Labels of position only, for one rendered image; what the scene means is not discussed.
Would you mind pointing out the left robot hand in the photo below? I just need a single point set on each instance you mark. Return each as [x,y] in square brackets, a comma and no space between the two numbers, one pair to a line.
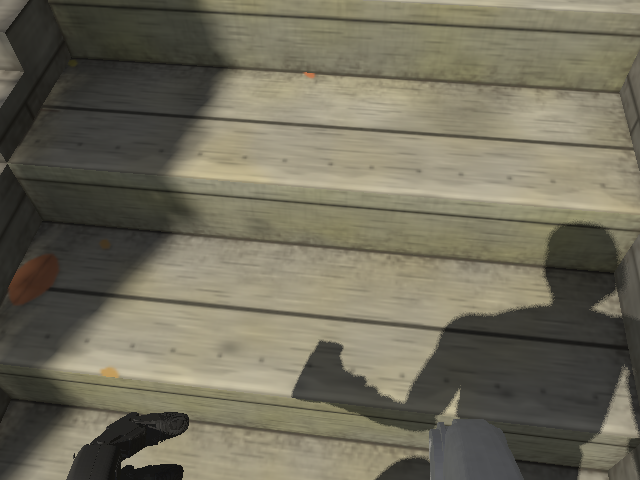
[101,460]

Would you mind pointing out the right robot thigh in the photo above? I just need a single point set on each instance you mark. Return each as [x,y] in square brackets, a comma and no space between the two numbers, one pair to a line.
[470,449]

